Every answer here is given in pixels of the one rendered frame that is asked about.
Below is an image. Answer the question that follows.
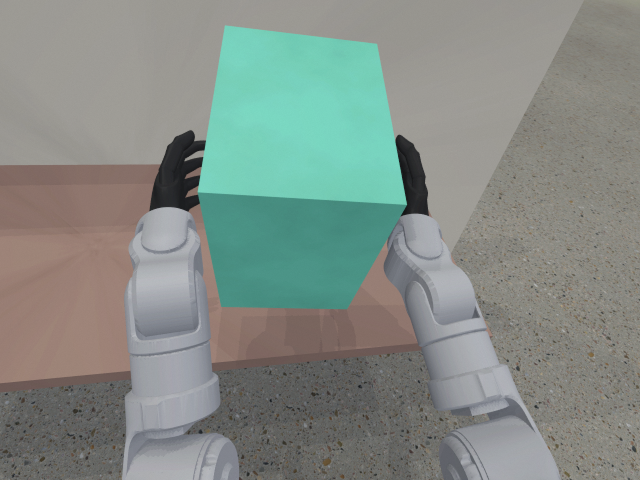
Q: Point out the carton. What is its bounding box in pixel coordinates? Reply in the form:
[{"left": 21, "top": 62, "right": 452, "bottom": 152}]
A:
[{"left": 198, "top": 25, "right": 407, "bottom": 309}]

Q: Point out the robot left upper arm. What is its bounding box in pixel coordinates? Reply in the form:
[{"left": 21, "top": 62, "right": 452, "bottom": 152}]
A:
[{"left": 125, "top": 433, "right": 239, "bottom": 480}]

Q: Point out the right robot forearm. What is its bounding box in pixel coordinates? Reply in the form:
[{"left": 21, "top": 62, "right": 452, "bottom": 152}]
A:
[{"left": 384, "top": 214, "right": 561, "bottom": 480}]

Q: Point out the robot right hand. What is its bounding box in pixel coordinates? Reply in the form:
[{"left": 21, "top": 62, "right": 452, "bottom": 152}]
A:
[{"left": 395, "top": 135, "right": 429, "bottom": 217}]

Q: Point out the robot left hand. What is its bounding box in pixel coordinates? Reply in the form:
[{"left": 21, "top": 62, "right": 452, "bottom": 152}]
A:
[{"left": 149, "top": 130, "right": 206, "bottom": 212}]

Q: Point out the robot right upper arm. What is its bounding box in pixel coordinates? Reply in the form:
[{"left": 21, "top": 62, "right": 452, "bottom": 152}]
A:
[{"left": 439, "top": 415, "right": 559, "bottom": 480}]

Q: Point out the left robot forearm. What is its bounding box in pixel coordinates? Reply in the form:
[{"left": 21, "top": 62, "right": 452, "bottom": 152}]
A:
[{"left": 122, "top": 207, "right": 221, "bottom": 480}]

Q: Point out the table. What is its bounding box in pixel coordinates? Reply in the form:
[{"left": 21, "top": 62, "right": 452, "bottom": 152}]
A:
[{"left": 0, "top": 164, "right": 493, "bottom": 392}]

